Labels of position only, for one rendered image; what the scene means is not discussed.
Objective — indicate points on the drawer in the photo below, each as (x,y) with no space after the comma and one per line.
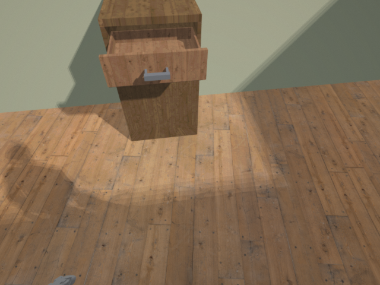
(131,51)

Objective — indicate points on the handle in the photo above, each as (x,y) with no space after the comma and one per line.
(157,75)

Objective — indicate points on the cabinet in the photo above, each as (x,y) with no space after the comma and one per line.
(163,110)

